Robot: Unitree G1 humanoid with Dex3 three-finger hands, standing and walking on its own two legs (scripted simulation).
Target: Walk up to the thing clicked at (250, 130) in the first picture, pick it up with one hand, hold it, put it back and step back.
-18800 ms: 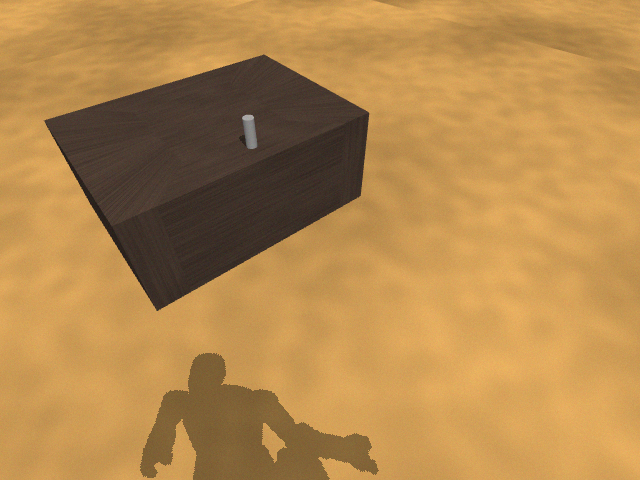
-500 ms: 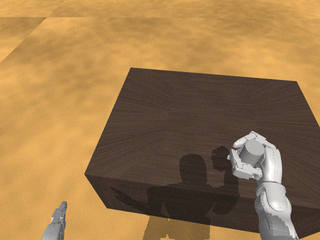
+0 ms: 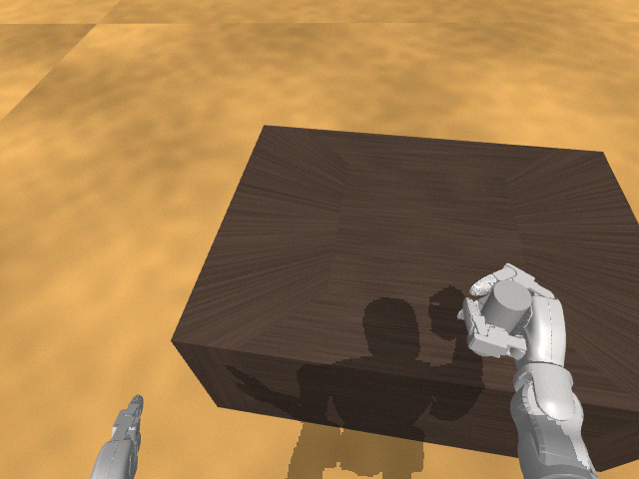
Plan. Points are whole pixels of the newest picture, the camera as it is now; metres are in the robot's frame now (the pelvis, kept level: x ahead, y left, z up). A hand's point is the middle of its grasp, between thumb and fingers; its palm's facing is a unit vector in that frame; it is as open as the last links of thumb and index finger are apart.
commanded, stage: crouch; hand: right
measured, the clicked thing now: (496, 320) +0.34 -0.19 +0.03
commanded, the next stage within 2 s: lower in 0.96 s
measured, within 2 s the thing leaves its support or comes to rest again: neither
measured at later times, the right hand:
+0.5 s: hand (463, 304) +0.41 -0.19 -0.06, palm faces +0.18 +0.98 +0.01, open 5.2 cm
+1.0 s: hand (457, 303) +0.44 -0.20 -0.11, palm faces +0.18 +0.98 +0.00, open 5.2 cm
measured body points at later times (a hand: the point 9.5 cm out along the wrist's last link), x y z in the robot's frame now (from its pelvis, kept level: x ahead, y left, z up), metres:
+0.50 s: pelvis -0.01 -0.01 -0.05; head +0.11 -0.04 +0.38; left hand +0.14 +0.26 -0.06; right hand +0.40 -0.24 -0.06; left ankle -0.02 +0.13 -0.70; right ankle +0.04 -0.13 -0.70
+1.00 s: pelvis -0.02 -0.01 -0.09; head +0.12 -0.06 +0.34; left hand +0.14 +0.26 -0.06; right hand +0.42 -0.25 -0.11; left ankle -0.02 +0.13 -0.70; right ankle +0.04 -0.13 -0.70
